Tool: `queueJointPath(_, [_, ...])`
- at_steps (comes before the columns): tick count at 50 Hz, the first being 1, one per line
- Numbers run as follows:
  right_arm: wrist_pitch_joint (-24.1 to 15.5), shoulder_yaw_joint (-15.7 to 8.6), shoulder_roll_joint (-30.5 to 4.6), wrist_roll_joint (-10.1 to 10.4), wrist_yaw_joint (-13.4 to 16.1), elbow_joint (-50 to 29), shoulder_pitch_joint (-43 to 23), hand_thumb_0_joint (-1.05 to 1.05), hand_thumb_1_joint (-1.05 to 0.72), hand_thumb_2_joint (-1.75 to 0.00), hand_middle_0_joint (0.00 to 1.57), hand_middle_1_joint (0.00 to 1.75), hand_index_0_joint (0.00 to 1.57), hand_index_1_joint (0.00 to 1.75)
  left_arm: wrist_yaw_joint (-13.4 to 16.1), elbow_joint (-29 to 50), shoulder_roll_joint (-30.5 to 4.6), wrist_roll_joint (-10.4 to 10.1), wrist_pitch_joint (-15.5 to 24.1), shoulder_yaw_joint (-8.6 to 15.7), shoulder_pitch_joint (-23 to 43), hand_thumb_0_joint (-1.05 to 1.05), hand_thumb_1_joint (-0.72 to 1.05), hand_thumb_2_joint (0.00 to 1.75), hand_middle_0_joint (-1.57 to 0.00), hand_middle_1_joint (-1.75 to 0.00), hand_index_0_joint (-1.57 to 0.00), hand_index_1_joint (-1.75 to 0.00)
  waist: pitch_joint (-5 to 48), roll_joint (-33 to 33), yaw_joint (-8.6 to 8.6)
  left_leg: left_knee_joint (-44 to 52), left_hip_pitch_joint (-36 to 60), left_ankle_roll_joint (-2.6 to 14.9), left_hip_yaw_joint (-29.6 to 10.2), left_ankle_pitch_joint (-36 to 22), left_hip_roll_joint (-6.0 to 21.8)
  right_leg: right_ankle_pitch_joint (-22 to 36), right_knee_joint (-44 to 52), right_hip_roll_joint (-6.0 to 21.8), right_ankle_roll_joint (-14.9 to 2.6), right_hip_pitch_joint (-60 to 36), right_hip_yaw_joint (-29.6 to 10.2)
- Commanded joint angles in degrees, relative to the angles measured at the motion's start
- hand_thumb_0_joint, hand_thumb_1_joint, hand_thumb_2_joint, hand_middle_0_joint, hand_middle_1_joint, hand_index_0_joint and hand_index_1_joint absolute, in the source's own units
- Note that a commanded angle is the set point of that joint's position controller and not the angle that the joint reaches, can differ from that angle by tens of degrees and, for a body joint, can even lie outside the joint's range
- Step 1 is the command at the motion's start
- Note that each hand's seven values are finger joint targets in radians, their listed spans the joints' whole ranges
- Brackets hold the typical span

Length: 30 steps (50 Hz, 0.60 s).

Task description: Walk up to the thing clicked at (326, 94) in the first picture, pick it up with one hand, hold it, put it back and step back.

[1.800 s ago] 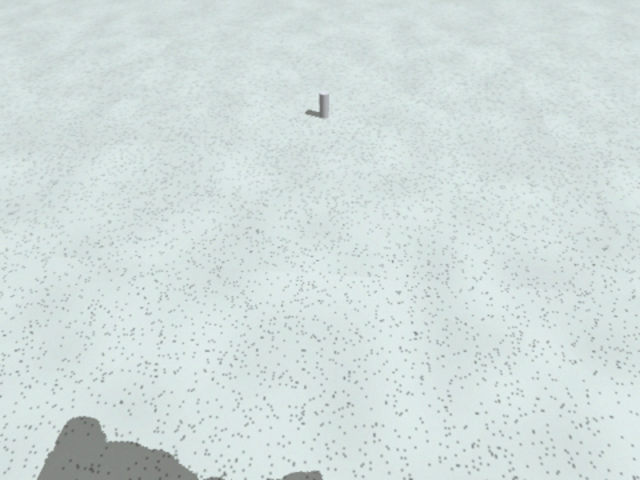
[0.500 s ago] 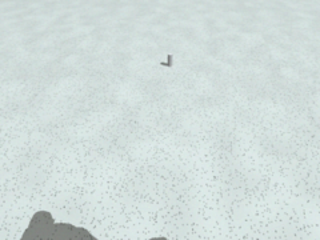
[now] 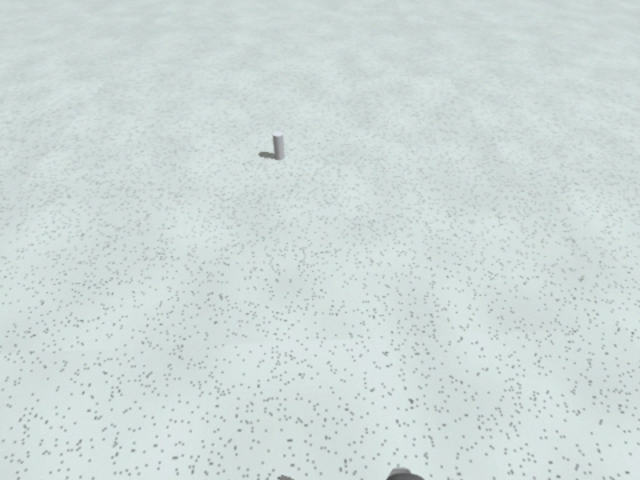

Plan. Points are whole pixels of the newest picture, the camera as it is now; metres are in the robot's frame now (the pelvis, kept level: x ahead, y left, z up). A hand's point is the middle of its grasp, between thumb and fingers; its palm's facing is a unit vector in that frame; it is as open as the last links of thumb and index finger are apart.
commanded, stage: walk up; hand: left
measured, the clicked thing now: (278, 146) +2.00 +0.15 -0.70
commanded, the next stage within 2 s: none
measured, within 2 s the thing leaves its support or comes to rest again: neither
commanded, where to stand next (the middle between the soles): +1.68 -0.06 m, yaw +0 degrees
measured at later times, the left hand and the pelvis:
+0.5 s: hand (176, 367) +0.38 +0.25 -0.16, palm faces -0.03 -0.94 -0.34, open 7.4 cm; pelvis +0.33 -0.03 -0.01, yaw -1 degrees
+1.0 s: hand (217, 210) +0.77 +0.23 -0.14, palm faces -0.13 -0.93 -0.35, open 7.4 cm; pelvis +0.64 -0.04 -0.01, yaw -2 degrees
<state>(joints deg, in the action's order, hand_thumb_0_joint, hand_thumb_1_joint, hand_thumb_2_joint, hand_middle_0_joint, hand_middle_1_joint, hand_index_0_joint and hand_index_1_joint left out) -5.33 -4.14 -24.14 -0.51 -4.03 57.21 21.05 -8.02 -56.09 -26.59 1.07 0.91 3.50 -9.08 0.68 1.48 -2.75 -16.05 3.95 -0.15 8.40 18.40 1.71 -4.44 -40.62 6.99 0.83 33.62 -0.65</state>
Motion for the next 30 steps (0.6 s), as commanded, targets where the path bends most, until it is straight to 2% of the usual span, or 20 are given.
queueJointPath(1, [-1.66, -4.01, -16.72, 0.15, 1.32, -5.01, -2.2, 0.0, -0.9, -0.9, 0.2, 0.3, 0.2, 0.3, 0.56, 8.53, -7.75, -0.5, 2.58, 1.9, 15.19, 0.0, 0.9, 0.9, -0.2, -0.3, -0.2, -0.3, -8.72, -4.75, -1.43, 8.29, -4.56, 9.68, -7.76, -3.47, 13.92, 1.54, 8.26, -0.23, -1.27, 0.95, 3.47])
queueJointPath(4, [-0.8, -4.15, -17.06, -0.42, 2.06, -5.14, -0.3, 0.0, -0.9, -0.9, 0.2, 0.3, 0.2, 0.3, 1.44, 7.79, -7.53, -0.39, 2.9, 2.03, 14.03, 0.0, 0.9, 0.9, -0.2, -0.3, -0.2, -0.3, -4.67, -4.89, -0.79, -1.89, -1.05, 8.77, -5.64, -20.07, 13.74, -5.45, 11.68, -3.83, -3.35, -6.25, 6.67])
queueJointPath(5, [-0.44, -3.99, -16.86, -0.55, 2.31, -5.44, -1.06, 0.0, -0.9, -0.9, 0.2, 0.3, 0.2, 0.3, 2.0, 5.95, -8.14, -0.51, 2.94, 2.64, 7.35, 0.0, 0.9, 0.9, -0.2, -0.3, -0.2, -0.3, -0.98, -3.53, 3.25, -11.18, -2.45, 7.67, -3.49, -27.85, 12.79, -4.43, 13.62, -5.06, -4.18, -15.59, 7.25])
queueJointPath(6, [-0.3, -3.17, -14.9, -0.89, 2.39, -5.96, -0.53, 0.0, -0.9, -0.9, 0.2, 0.3, 0.2, 0.3, 3.01, 3.03, -11.04, -0.28, 3.4, 3.92, -3.32, 0.0, 0.9, 0.9, -0.2, -0.3, -0.2, -0.3, 6.2, 0.7, 8.08, -25.92, -8.6, 5.61, -0.57, -28.89, 9.16, -6.59, 12.53, -6.81, -5.38, -31.31, 7.59])
queueJointPath(7, [-0.32, -2.08, -11.53, -0.25, 2.21, -6.7, 1.52, 0.0, -0.9, -0.9, 0.2, 0.3, 0.2, 0.3, 3.99, 1.11, -15.11, 0.2, 3.56, 5.77, -13.85, 0.0, 0.9, 0.9, -0.2, -0.3, -0.2, -0.3, 13.25, 8.8, 12.2, -41.66, -22.06, 3.87, -0.29, -16.93, 5.35, -17.07, 12.58, -0.22, -6.74, -48.34, -2.97])
queueJointPath(8, [-0.73, -1.4, -9.7, 1.18, 2.18, -8.51, 2.63, 0.0, -0.9, -0.9, 0.2, 0.3, 0.2, 0.3, 4.44, 0.85, -20.34, -0.2, 3.75, 7.02, -17.28, 0.0, 0.9, 0.9, -0.2, -0.3, -0.2, -0.3, 16.65, 19.74, 11.95, -54.15, -40.65, 0.77, -1.7, 7.23, -2.97, -15.32, 19.83, 14.84, -14.29, -62.56, -34.07])
queueJointPath(9, [-1.02, -2.19, -14.76, 0.89, 2.91, -8.59, -2.18, 0.0, -0.9, -0.9, 0.2, 0.3, 0.2, 0.3, 4.75, 2.15, -20.69, -1.17, 3.75, 7.53, -15.11, 0.0, 0.9, 0.9, -0.2, -0.3, -0.2, -0.3, 14.68, 14.69, 12.69, -57.52, -47.05, 1.21, -7.12, 10.74, -0.31, -9.36, 21.4, 17.94, -18.13, -62.05, -39.11])
queueJointPath(10, [-1.42, -2.57, -15.88, 0.61, 2.86, -8.39, -6.07, 0.0, -0.9, -0.9, 0.2, 0.3, 0.2, 0.3, 5.29, 3.61, -18.81, -1.85, 3.46, 7.21, -11.4, 0.0, 0.9, 0.9, -0.2, -0.3, -0.2, -0.3, 11.14, 8.25, 11.67, -59.57, -46.16, 1.37, -9.9, 7.37, 3.24, -2.18, 21.14, 16.55, -17.59, -54.72, -32.32])
queueJointPath(11, [-1.36, -2.39, -14.26, 1.44, 2.52, -7.68, -6.93, 0.0, -0.9, -0.9, 0.2, 0.3, 0.2, 0.3, 5.99, 4.96, -16.48, -2.36, 3.6, 6.14, -7.32, 0.0, 0.9, 0.9, -0.2, -0.3, -0.2, -0.3, 7.53, 4.21, 9.32, -59.05, -41.8, 1.62, -12.68, 3.01, 4.65, 5.12, 21.08, 13.2, -14.87, -45.87, -21.51])
queueJointPath(13, [-0.53, -1.74, -10.97, 1.49, 1.76, -7.52, -5.37, 0.0, -0.9, -0.9, 0.2, 0.3, 0.2, 0.3, 6.25, 6.17, -12.75, -2.05, 4.36, 4.48, -3.33, 0.0, 0.9, 0.9, -0.2, -0.3, -0.2, -0.3, 1.53, 5.87, 5.43, -51.39, -36.14, 3.35, -11.61, -0.58, 5.07, 8.11, 21.54, 7.88, -11.71, -32.81, -9.97])
queueJointPath(15, [0.31, -2.15, -10.44, 0.34, 0.93, -7.78, -4.97, 0.0, -0.9, -0.9, 0.2, 0.3, 0.2, 0.3, 6.01, 6.4, -11.51, -1.75, 5.2, 3.73, -1.64, 0.0, 0.9, 0.9, -0.2, -0.3, -0.2, -0.3, -2.73, 5.99, 3.55, -45.92, -33.96, 2.64, -10.7, -3.66, 5.79, 4.75, 24.19, 5.62, -11.13, -24.68, -5.28])
queueJointPath(19, [0.7, -2.62, -9.9, 0.07, -0.9, -10.29, -10.97, 0.0, -0.9, -0.9, 0.2, 0.3, 0.2, 0.3, 5.41, 9.15, -12.99, -1.11, 6.62, 3.61, 1.26, 0.0, 0.9, 0.9, -0.2, -0.3, -0.2, -0.3, -6.96, 5.39, 3.01, -28.06, -33.77, -0.32, -8.01, -7.17, 7.16, -4.79, 30.45, 6.94, -13.78, -18.16, -1.75])
queueJointPath(21, [0.32, -2.98, -9.86, -0.07, -1.7, -10.57, -12.83, 0.0, -0.9, -0.9, 0.2, 0.3, 0.2, 0.3, 5.09, 9.53, -13.86, -0.74, 6.86, 3.78, 2.88, 0.0, 0.9, 0.9, -0.2, -0.3, -0.2, -0.3, -6.64, 5.86, 2.45, -20.54, -27.23, -0.31, -7.88, -12.86, 7.28, -8.6, 30.37, 6.06, -12.21, -15.28, 0.18])
queueJointPath(23, [-0.01, -3.4, -9.56, -0.16, -1.94, -9.89, -13.23, 0.0, -0.9, -0.9, 0.2, 0.3, 0.2, 0.3, 4.83, 8.11, -13.84, -0.88, 6.4, 3.58, -0.48, 0.0, 0.9, 0.9, -0.2, -0.3, -0.2, -0.3, -4.17, 4.26, 3.25, -18.42, -20.54, 0.02, -4.54, -18.34, 4.53, -9.93, 26.78, 4.85, -10.98, -15.49, 1.13])
queueJointPath(25, [0.25, -4.3, -10.68, -0.38, -1.52, -8.0, -7.08, 0.0, -0.9, -0.9, 0.2, 0.3, 0.2, 0.3, 5.02, 8.64, -14.45, -0.71, 6.2, 3.48, 0.85, 0.0, 0.9, 0.9, -0.2, -0.3, -0.2, -0.3, -0.51, 2.68, -0.36, -18.51, -11.17, 1.32, -3.07, -17.38, 3.29, -3.54, 19.97, 5.65, -10.46, -14.37, 1.33])
queueJointPath(26, [0.25, -5.15, -12.47, -0.52, -1.18, -6.18, -1.49, 0.0, -0.9, -0.9, 0.2, 0.3, 0.2, 0.3, 5.18, 8.77, -13.04, -0.56, 5.92, 3.17, -0.3, 0.0, 0.9, 0.9, -0.2, -0.3, -0.2, -0.3, 3.01, -2.75, -2.7, -18.09, -4.5, 2.87, -2.37, -12.62, 1.51, 2.58, 10.41, 3.49, -9.38, -14.36, 3.43])
queueJointPath(27, [-0.06, -6.17, -14.82, -1.47, -0.48, -4.08, 6.7, 0.0, -0.9, -0.9, 0.2, 0.3, 0.2, 0.3, 5.54, 8.78, -10.46, -0.5, 5.51, 2.31, -2.48, 0.0, 0.9, 0.9, -0.2, -0.3, -0.2, -0.3, 7.39, -9.53, -6.41, -15.93, 5.3, 5.39, -4.64, -6.23, 2.2, 3.78, -5.8, 0.71, -7.68, -10.25, 5.09])
queueJointPath(28, [-0.39, -7.38, -18.49, -2.21, 0.6, -3.51, 11.94, 0.0, -0.9, -0.9, 0.2, 0.3, 0.2, 0.3, 5.61, 8.52, -5.93, -0.95, 5.18, 0.81, -6.68, 0.0, 0.9, 0.9, -0.2, -0.3, -0.2, -0.3, 9.98, -20.66, -7.86, -10.53, 12.16, 7.46, -18.39, 6.52, 10.3, -11.19, -22.72, -5.48, -5.79, -0.86, 5.11])
queueJointPath(29, [-0.81, -7.35, -21.52, -1.32, 0.95, -6.54, 7.66, 0.0, -0.9, -0.9, 0.2, 0.3, 0.2, 0.3, 6.15, 9.15, -6.49, -2.41, 4.89, 0.78, -10.44, 0.0, 0.9, 0.9, -0.2, -0.3, -0.2, -0.3, 10.8, -22.38, -4.45, 0.31, 15.38, 12.33, -47.65, 10.75, 23.22, -25.97, -31.18, -11.98, -4.4, 9.81, 0.5])
queueJointPath(30, [-0.82, -7.77, -22.01, 0.24, 1.17, -8.18, 2.0, 0.0, -0.9, -0.9, 0.2, 0.3, 0.2, 0.3, 7.07, 7.85, -11.3, -1.68, 4.58, 1.25, -9.64, 0.0, 0.9, 0.9, -0.2, -0.3, -0.2, -0.3, 9.95, -16.88, -2.62, 2.79, 11.68, 16.22, -52.48, 12.93, 26.08, -23.76, -34.55, -6.95, -5.49, 9.79, -4.77])
